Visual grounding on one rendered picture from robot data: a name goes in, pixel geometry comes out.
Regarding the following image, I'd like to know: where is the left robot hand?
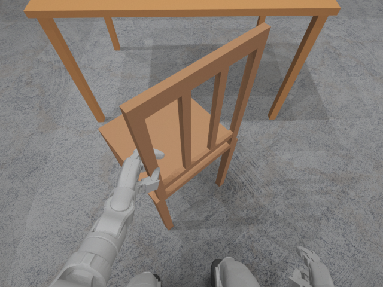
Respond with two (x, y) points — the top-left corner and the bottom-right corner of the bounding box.
(116, 148), (165, 195)

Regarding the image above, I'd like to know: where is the table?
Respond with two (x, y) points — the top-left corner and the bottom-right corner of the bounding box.
(23, 0), (341, 122)

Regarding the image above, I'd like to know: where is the chair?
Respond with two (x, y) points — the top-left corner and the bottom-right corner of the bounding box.
(98, 22), (271, 230)

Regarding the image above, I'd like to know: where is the left robot forearm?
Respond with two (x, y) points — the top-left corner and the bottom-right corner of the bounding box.
(48, 187), (136, 287)

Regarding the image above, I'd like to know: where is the robot left thigh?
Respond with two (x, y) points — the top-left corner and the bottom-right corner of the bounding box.
(126, 273), (161, 287)

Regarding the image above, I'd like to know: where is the robot right shin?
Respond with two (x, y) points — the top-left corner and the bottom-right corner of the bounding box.
(219, 257), (234, 264)

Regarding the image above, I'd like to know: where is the right robot hand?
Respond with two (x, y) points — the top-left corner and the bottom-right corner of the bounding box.
(288, 246), (335, 287)

